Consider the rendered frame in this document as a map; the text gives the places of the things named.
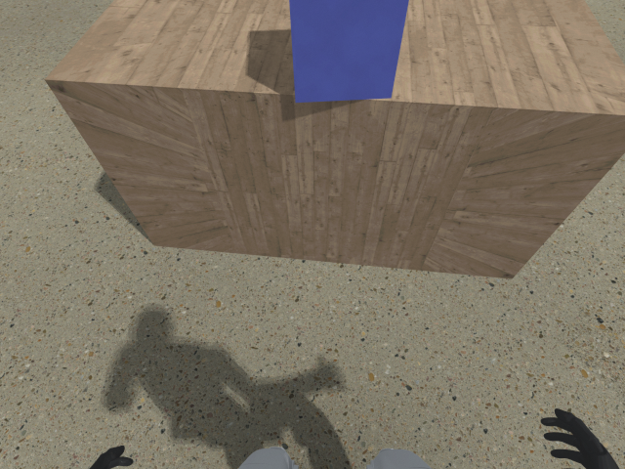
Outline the robot thigh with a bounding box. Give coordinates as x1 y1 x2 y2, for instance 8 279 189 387
238 448 299 469
366 449 432 469

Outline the carton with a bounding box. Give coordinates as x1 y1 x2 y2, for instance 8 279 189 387
289 0 409 103

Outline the robot left hand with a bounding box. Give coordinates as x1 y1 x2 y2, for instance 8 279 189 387
90 446 133 469

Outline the right robot thigh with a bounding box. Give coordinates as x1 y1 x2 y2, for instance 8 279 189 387
366 449 432 469

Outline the robot right hand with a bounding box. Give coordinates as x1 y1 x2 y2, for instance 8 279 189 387
541 408 619 469

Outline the pedestal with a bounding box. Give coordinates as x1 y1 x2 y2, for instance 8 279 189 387
45 0 625 278

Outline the left robot thigh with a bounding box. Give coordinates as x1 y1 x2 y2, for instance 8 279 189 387
238 448 299 469

